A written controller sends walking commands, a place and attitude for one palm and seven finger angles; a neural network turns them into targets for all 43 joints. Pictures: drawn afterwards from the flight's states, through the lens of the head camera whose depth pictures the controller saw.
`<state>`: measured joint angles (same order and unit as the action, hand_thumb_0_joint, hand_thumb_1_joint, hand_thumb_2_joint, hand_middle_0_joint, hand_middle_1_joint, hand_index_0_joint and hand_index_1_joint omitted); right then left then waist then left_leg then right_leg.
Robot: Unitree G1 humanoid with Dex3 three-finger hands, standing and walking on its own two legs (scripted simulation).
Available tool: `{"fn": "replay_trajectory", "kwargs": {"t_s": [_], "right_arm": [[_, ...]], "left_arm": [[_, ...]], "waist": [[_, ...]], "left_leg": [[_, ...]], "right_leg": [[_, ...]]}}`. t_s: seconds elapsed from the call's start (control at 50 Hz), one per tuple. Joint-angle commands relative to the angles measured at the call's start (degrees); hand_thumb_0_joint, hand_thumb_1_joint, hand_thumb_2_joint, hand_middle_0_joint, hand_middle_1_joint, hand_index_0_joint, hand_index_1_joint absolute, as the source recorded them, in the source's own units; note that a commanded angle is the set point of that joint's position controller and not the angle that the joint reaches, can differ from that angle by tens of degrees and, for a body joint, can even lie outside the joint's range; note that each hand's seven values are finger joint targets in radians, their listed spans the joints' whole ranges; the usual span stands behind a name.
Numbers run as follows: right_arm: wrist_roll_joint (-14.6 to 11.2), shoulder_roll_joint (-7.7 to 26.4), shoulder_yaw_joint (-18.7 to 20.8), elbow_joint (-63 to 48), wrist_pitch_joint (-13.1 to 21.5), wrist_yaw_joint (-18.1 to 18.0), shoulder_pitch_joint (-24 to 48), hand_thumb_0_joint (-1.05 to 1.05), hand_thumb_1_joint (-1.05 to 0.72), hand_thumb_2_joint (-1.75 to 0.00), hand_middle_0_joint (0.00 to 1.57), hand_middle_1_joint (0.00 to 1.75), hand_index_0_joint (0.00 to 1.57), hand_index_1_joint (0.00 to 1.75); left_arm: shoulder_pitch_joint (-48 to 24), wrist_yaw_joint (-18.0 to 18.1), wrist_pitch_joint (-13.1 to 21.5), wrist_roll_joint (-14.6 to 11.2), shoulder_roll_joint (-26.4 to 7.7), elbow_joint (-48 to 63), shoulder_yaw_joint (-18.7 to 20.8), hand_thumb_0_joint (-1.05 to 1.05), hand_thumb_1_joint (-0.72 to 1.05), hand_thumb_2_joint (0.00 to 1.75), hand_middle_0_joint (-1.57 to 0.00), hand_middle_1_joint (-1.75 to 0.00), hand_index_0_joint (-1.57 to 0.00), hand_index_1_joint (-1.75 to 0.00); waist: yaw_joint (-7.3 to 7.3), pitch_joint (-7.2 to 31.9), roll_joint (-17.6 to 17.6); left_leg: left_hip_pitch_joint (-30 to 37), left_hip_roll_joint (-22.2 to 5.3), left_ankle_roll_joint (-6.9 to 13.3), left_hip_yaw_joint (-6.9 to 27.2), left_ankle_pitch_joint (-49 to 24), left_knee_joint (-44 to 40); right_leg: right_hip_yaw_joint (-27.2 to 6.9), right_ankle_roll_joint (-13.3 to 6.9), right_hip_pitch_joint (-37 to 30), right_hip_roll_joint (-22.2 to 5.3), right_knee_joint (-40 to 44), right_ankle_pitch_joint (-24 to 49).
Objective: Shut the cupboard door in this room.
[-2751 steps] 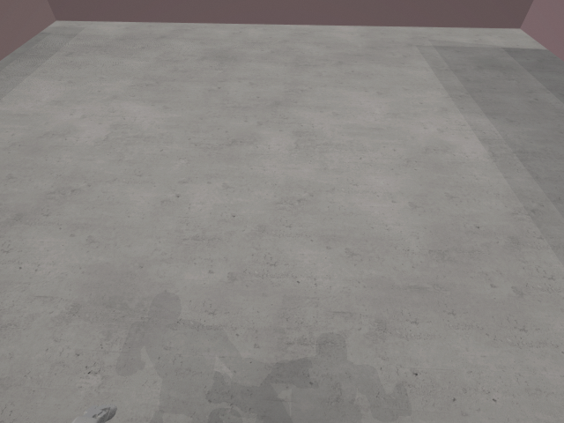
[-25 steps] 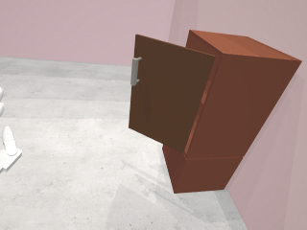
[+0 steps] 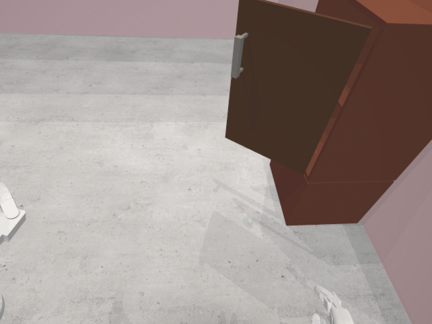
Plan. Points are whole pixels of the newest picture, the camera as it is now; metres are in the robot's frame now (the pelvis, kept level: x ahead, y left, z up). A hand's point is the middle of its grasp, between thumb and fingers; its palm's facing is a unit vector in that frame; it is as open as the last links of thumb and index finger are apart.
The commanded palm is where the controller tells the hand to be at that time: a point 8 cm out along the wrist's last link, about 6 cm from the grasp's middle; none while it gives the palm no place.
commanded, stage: stop stepping back and stand still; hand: left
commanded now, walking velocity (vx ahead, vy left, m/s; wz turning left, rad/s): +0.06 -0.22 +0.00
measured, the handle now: (240, 55) +0.93 +0.00 +0.07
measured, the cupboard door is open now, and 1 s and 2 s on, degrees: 53 53 53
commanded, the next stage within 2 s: let the arm hang, fingers relaxed in 0.12 s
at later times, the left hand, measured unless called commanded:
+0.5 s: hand out of the picture +0.10 +0.14 -0.15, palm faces +0.02 -0.99 -0.13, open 7.3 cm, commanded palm none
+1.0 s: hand out of the picture -0.01 +0.18 -0.15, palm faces +0.05 -0.97 -0.22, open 7.3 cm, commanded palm none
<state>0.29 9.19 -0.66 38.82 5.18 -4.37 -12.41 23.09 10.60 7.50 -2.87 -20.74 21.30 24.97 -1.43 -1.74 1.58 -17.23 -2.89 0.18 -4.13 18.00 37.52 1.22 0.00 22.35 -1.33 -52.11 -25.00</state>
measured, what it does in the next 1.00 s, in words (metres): steps on the spot: right foot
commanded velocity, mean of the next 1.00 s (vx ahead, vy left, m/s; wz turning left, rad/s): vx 0.01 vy -0.01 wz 0.00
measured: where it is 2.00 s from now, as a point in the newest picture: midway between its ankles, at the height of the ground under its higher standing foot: outside the picture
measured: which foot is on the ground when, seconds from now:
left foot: down 0.00-1.00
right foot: up 0.00-0.16, down 0.18-1.00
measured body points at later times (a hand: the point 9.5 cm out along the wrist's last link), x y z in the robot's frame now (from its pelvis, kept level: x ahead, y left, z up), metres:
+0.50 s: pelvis +0.01 -0.02 +0.00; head +0.03 -0.01 +0.45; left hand +0.10 +0.19 -0.14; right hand +0.10 -0.27 -0.13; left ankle +0.02 +0.12 -0.72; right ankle +0.03 -0.11 -0.72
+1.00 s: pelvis +0.00 +0.00 +0.02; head -0.01 -0.01 +0.47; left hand -0.01 +0.23 -0.13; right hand -0.03 -0.20 -0.15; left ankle +0.02 +0.12 -0.72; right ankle +0.03 -0.10 -0.72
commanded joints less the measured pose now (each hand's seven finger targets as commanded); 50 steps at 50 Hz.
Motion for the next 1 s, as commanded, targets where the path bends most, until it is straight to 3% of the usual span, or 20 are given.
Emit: {"fn": "replay_trajectory", "kwargs": {"t_s": [0.0, 0.04, 0.08, 0.12, 0.14, 0.18, 0.2, 0.22, 0.24, 0.28, 0.32, 0.34, 0.38, 0.42, 0.46, 0.48, 0.58, 0.7, 0.84, 0.98], "right_arm": [[-0.2, 8.9, 2.8, -9.7, 5.2, 1.5, 5.3, 0.00, -0.90, -0.90, 0.20, 0.30, 0.20, 0.30], [-0.3, 8.5, 2.6, -10.7, 4.7, 2.1, 6.0, 0.00, -0.90, -0.90, 0.20, 0.30, 0.20, 0.30], [-0.4, 8.2, 2.4, -12.0, 3.1, 2.3, 5.7, 0.00, -0.90, -0.90, 0.20, 0.30, 0.20, 0.30], [-0.4, 7.9, 2.3, -12.3, 1.4, 2.0, 5.4, 0.00, -0.90, -0.90, 0.20, 0.30, 0.20, 0.30], [-0.4, 7.6, 2.4, -12.1, 0.6, 1.7, 4.5, 0.00, -0.90, -0.90, 0.20, 0.30, 0.20, 0.30], [-0.5, 7.4, 2.4, -12.3, -0.4, 1.5, 3.4, 0.00, -0.90, -0.90, 0.20, 0.30, 0.20, 0.30], [-0.9, 10.4, 2.8, -3.8, 1.0, 5.9, 6.2, 0.00, -0.90, -0.90, 0.20, 0.30, 0.20, 0.30], [-0.6, 8.6, 3.2, -3.4, -1.3, 5.2, 2.1, 0.00, -0.90, -0.90, 0.20, 0.30, 0.20, 0.30], [-0.3, 8.9, 2.9, -3.3, -2.2, 4.7, 0.1, 0.00, -0.90, -0.90, 0.20, 0.30, 0.20, 0.30], [-0.2, 9.5, 2.4, -3.6, -3.8, 4.8, -1.4, 0.00, -0.90, -0.90, 0.20, 0.30, 0.20, 0.30], [0.3, 10.7, 2.5, -3.8, -4.5, 4.5, -0.1, 0.00, -0.90, -0.90, 0.20, 0.30, 0.20, 0.30], [0.7, 11.1, 2.5, -3.5, -4.8, 4.2, 0.7, 0.00, -0.90, -0.90, 0.20, 0.30, 0.20, 0.30], [1.4, 10.5, 2.3, -1.6, -5.7, 4.1, 1.3, 0.00, -0.90, -0.90, 0.20, 0.30, 0.20, 0.30], [1.7, 9.9, 1.9, 1.8, -6.2, 4.0, 0.0, 0.00, -0.90, -0.90, 0.20, 0.30, 0.20, 0.30], [1.8, 10.7, 1.5, 4.8, -6.0, 4.0, 1.1, 0.00, -0.90, -0.90, 0.20, 0.30, 0.20, 0.30], [1.8, 9.5, 1.5, 6.3, -5.9, 3.8, 1.1, 0.00, -0.90, -0.90, 0.20, 0.30, 0.20, 0.30], [1.6, 6.1, 1.9, 11.6, -5.8, 3.1, -3.8, 0.00, -0.90, -0.90, 0.20, 0.30, 0.20, 0.30], [1.2, 5.5, 2.0, 16.4, -6.0, 2.8, -6.8, 0.00, -0.90, -0.90, 0.20, 0.30, 0.20, 0.30], [1.1, 4.1, 1.7, 20.9, -6.2, 2.7, -10.0, 0.00, -0.90, -0.90, 0.20, 0.30, 0.20, 0.30], [1.0, 2.3, 1.6, 23.3, -6.2, 2.7, -11.5, 0.00, -0.90, -0.90, 0.20, 0.30, 0.20, 0.30]], "left_arm": [[-5.6, -0.3, 6.8, 0.9, -13.5, 29.0, 2.9, 0.00, 0.90, 0.90, -0.20, -0.30, -0.20, -0.30], [2.3, -0.2, 6.5, 0.4, -14.7, 28.1, 5.9, 0.00, 0.90, 0.90, -0.20, -0.30, -0.20, -0.30], [8.4, -0.2, 6.1, 0.1, -14.9, 24.8, 8.2, 0.00, 0.90, 0.90, -0.20, -0.30, -0.20, -0.30], [9.9, 0.0, 5.6, -0.2, -15.3, 19.2, 10.3, 0.00, 0.90, 0.90, -0.20, -0.30, -0.20, -0.30], [9.8, 0.1, 5.3, -0.4, -15.1, 16.8, 10.5, 0.00, 0.90, 0.90, -0.20, -0.30, -0.20, -0.30], [8.2, 0.3, 4.7, -0.4, -15.1, 14.0, 9.4, 0.00, 0.90, 0.90, -0.20, -0.30, -0.20, -0.30], [5.3, -8.3, -4.2, 5.7, 0.4, -23.7, -17.6, 0.00, 0.90, 0.90, -0.20, -0.30, -0.20, -0.30], [4.8, -9.7, -7.0, 4.8, 1.8, -26.0, -17.6, 0.00, 0.90, 0.90, -0.20, -0.30, -0.20, -0.30], [3.8, -10.3, -7.5, 4.7, 2.1, -26.1, -18.1, 0.00, 0.90, 0.90, -0.20, -0.30, -0.20, -0.30], [-0.9, -10.5, -7.5, 3.9, 1.5, -29.5, -19.3, 0.00, 0.90, 0.90, -0.20, -0.30, -0.20, -0.30], [-4.0, -10.6, -7.8, 3.9, 1.5, -34.8, -21.0, 0.00, 0.90, 0.90, -0.20, -0.30, -0.20, -0.30], [-4.9, -10.5, -8.0, 4.1, 1.2, -38.1, -21.4, 0.00, 0.90, 0.90, -0.20, -0.30, -0.20, -0.30], [-7.3, -10.2, -8.2, 4.3, 0.4, -44.9, -21.5, 0.00, 0.90, 0.90, -0.20, -0.30, -0.20, -0.30], [-9.3, -10.0, -8.8, 4.0, 0.3, -50.9, -21.7, 0.00, 0.90, 0.90, -0.20, -0.30, -0.20, -0.30], [-8.4, -9.8, -8.5, 3.7, 0.7, -57.2, -22.0, 0.00, 0.90, 0.90, -0.20, -0.30, -0.20, -0.30], [-6.9, -9.7, -8.2, 3.6, 1.7, -60.4, -22.1, 0.00, 0.90, 0.90, -0.20, -0.30, -0.20, -0.30], [-7.0, -9.2, -7.1, 3.7, 4.4, -68.7, -21.8, 0.00, 0.90, 0.90, -0.20, -0.30, -0.20, -0.30], [-7.5, -9.3, -7.2, 3.5, 5.0, -75.9, -22.6, 0.00, 0.90, 0.90, -0.20, -0.30, -0.20, -0.30], [-5.4, -9.0, -7.5, 3.4, 6.1, -81.1, -22.9, 0.00, 0.90, 0.90, -0.20, -0.30, -0.20, -0.30], [-3.1, -8.8, -7.7, 3.6, 7.0, -83.5, -22.8, 0.00, 0.90, 0.90, -0.20, -0.30, -0.20, -0.30]], "waist": [[1.92, 3.9, -16.2], [1.47, 4.1, -19.5], [1.49, 3.7, -17.7], [1.79, 3.0, -13.1], [2.03, 3.2, -7.9], [3.10, 4.4, 4.4], [3.88, 4.6, 3.2], [3.79, 8.4, 3.8], [4.29, 7.4, 5.3], [3.83, 7.7, 10.4], [3.07, 7.3, 15.0], [2.62, 7.0, 16.7], [2.57, 4.2, 13.3], [3.12, 2.8, 2.5], [1.60, 2.4, -9.0], [1.10, 4.0, -10.7], [2.16, 7.5, -11.0], [2.09, -1.0, -1.5], [2.19, -4.8, 2.1], [1.96, -5.6, -1.0]], "left_leg": [[0.6, -14.3, 6.8, 12.8, -3.7, -21.8], [-4.1, -13.6, 5.8, 9.6, 4.3, -21.9], [-8.8, -12.1, 4.2, 7.4, 12.4, -20.3], [-12.3, -10.3, 2.9, 5.2, 15.7, -16.1], [-12.6, -7.9, 2.0, 3.6, 14.5, -10.5], [-14.1, -0.9, -0.1, 0.3, 7.5, 4.6], [-16.4, -4.4, -1.0, 2.9, 13.8, 12.1], [-10.4, -3.9, -1.1, 5.3, 15.3, 11.6], [-8.8, -2.7, -1.1, 4.0, 12.1, 9.2], [-6.2, -0.7, -0.7, 1.5, -1.5, 3.0], [-2.0, -1.0, 0.5, 2.9, -13.8, 0.8], [-0.6, -1.2, 0.8, 3.4, -13.8, 1.1], [1.1, -1.2, 0.8, 3.7, -11.2, -1.0], [2.7, -2.6, 1.4, 5.5, -13.7, -5.9], [-1.1, -4.6, 2.1, 7.7, -12.2, -11.6], [-1.7, -4.0, 1.8, 6.4, -8.6, -12.1], [3.2, -3.4, 0.8, 4.5, -7.5, -11.8], [2.0, -4.0, 0.7, 4.4, -4.4, -16.8], [3.3, -3.4, 1.3, 3.2, -1.0, -18.6], [1.8, -3.1, 1.7, 3.1, 2.0, -20.0]], "right_leg": [[1.3, 0.6, -2.3, -0.1, 5.5, 6.6], [3.3, 0.8, -8.4, 1.2, 11.3, 7.6], [5.2, 0.7, -14.0, 2.6, 17.5, 8.1], [3.3, -0.3, -17.3, 2.1, 22.6, 5.2], [-0.7, -1.9, -17.2, -0.1, 26.7, 4.0], [-19.6, -8.4, -16.1, -12.1, 34.6, 8.0], [-11.4, -8.9, -10.3, -21.9, 26.2, 37.6], [-10.8, -9.7, -8.4, -17.9, 22.7, 44.5], [-7.2, -8.6, -8.2, -15.5, 20.9, 44.7], [-1.5, -7.0, -10.5, -12.2, 16.9, 50.1], [0.1, -4.7, -8.8, -10.6, 16.9, 48.0], [-0.3, -4.4, -7.4, -10.4, 18.8, 43.8], [-1.3, -4.3, -4.5, -10.3, 22.3, 32.2], [-0.5, -3.0, -3.0, -8.1, 23.6, 16.3], [-0.1, -1.5, -8.7, -4.9, 24.3, 11.2], [-1.1, -1.8, -11.5, -5.0, 26.5, 10.3], [-1.8, -3.5, -13.3, -6.8, 31.9, 13.7], [-0.8, -3.0, -10.9, -5.8, 35.4, 9.9], [-1.7, -2.4, -7.3, -5.5, 37.4, 4.3], [-1.8, -2.0, -6.5, -4.8, 36.2, 3.4]]}}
